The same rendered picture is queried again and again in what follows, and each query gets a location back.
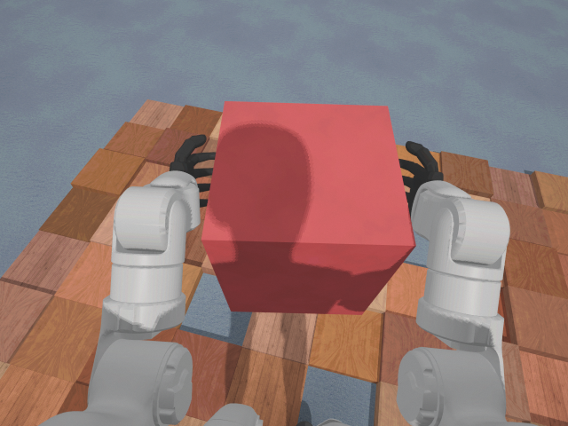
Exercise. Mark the robot right forearm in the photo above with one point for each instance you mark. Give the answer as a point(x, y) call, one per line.
point(466, 257)

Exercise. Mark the left robot hand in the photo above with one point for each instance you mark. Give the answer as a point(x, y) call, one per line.
point(184, 161)

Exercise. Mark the robot left upper arm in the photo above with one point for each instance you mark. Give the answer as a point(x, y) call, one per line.
point(136, 383)

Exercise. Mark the robot right upper arm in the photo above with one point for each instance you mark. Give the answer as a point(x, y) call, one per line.
point(438, 387)

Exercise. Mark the carton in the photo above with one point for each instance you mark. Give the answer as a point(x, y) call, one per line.
point(307, 209)

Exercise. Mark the robot left forearm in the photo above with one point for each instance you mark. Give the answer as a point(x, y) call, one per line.
point(148, 251)

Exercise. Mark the right robot hand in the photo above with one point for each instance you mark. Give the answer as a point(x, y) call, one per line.
point(429, 171)

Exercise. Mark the left robot thigh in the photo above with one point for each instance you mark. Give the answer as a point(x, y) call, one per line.
point(235, 415)

